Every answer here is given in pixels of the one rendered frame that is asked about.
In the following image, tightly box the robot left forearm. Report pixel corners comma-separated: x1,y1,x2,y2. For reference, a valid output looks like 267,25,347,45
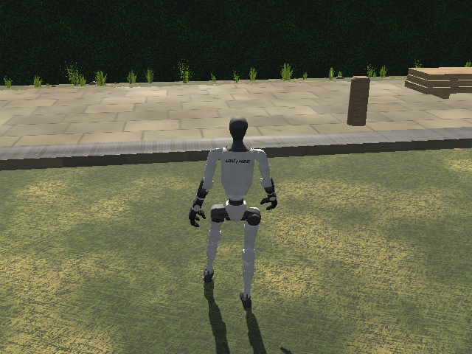
191,178,209,212

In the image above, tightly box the right robot upper arm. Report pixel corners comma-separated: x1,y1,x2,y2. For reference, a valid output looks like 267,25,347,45
253,148,272,188

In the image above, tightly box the right robot foot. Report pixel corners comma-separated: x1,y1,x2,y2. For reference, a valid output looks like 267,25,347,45
240,288,251,308

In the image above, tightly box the right robot shin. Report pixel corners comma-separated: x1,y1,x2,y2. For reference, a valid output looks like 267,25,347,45
243,249,255,298

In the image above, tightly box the left robot upper arm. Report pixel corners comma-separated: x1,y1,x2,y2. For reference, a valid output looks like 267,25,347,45
202,148,223,190

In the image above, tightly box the left robot hand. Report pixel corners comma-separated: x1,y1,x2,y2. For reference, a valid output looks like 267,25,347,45
189,207,206,227

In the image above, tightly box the right robot hand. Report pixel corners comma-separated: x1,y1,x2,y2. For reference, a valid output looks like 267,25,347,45
260,198,277,210

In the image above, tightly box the robot right forearm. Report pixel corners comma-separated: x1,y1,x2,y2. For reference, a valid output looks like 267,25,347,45
264,177,277,201

